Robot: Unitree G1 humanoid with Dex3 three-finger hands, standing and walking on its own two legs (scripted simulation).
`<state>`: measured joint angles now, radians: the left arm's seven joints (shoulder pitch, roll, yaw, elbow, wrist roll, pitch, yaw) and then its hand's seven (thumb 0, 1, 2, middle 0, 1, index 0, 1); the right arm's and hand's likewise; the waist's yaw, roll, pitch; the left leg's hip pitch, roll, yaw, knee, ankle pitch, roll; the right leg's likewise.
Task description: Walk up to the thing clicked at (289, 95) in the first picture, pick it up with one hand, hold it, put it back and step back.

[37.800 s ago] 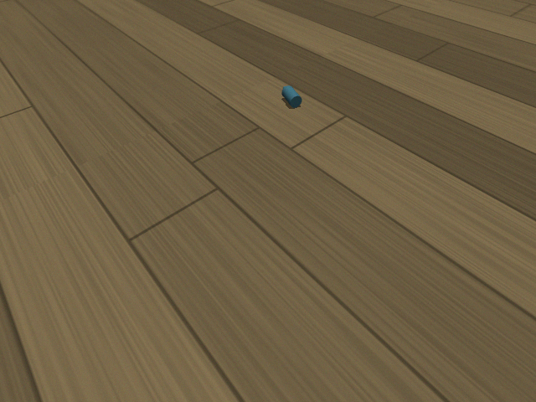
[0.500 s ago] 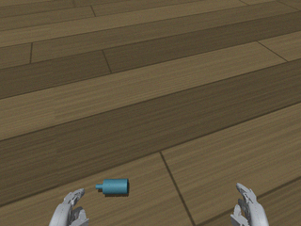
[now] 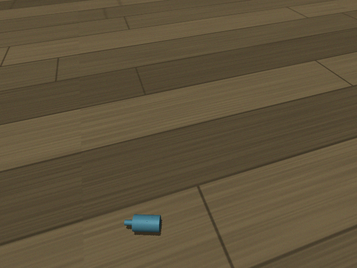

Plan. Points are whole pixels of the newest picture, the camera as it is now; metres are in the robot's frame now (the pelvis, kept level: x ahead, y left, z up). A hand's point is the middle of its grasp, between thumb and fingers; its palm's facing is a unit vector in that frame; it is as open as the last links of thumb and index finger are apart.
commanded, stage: stand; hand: left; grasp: from above
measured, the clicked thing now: (142, 223) +0.48 +0.25 -0.72
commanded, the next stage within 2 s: step back in 2.00 s
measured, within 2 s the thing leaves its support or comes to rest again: neither
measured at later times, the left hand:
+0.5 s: hand out of the picture +0.03 +0.23 -0.15, palm faces +0.03 -0.94 -0.34, open 7.4 cm
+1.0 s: hand out of the picture +0.07 +0.22 -0.14, palm faces +0.01 -0.95 -0.33, open 7.4 cm
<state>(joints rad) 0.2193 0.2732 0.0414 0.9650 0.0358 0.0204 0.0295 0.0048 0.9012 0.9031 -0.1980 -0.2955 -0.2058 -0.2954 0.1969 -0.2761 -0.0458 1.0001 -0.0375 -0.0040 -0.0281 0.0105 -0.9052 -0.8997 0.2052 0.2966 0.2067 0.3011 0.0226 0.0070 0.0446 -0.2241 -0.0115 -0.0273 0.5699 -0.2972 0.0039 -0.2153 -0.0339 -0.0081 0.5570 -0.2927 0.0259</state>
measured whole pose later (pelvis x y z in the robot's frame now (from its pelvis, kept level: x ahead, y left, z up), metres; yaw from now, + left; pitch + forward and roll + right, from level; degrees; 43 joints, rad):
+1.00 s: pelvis +0.00 -0.01 +0.02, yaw +0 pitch -3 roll +0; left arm 0.11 0.30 0.03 1.16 0.02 0.00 0.01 0.00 0.90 0.90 -0.20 -0.30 -0.21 -0.30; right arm 0.14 -0.31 -0.02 1.14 -0.02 0.00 -0.02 0.01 -0.91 -0.90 0.21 0.30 0.21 0.30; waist 0.01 0.02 0.06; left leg -0.10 0.01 -0.03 0.35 -0.19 -0.02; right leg -0.10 -0.01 -0.02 0.34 -0.19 0.01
